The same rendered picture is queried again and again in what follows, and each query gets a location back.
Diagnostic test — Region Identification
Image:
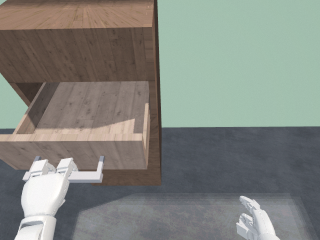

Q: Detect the cabinet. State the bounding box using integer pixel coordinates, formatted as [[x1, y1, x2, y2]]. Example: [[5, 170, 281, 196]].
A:
[[0, 0, 162, 186]]

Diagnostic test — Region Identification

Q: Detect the handle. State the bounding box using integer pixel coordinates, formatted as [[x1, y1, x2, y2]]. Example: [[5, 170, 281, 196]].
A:
[[22, 156, 105, 183]]

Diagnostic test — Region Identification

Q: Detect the left robot forearm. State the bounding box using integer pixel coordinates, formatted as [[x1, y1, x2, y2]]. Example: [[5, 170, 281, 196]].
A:
[[14, 214, 57, 240]]

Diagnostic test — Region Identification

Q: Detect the drawer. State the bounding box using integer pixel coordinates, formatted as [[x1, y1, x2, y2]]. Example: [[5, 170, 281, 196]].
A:
[[0, 81, 151, 170]]

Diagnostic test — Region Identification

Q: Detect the left robot hand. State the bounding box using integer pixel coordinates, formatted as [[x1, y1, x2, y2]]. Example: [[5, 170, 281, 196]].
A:
[[21, 157, 79, 218]]

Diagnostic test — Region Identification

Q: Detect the right robot hand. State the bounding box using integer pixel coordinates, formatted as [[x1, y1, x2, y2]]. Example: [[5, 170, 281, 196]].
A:
[[236, 196, 276, 240]]

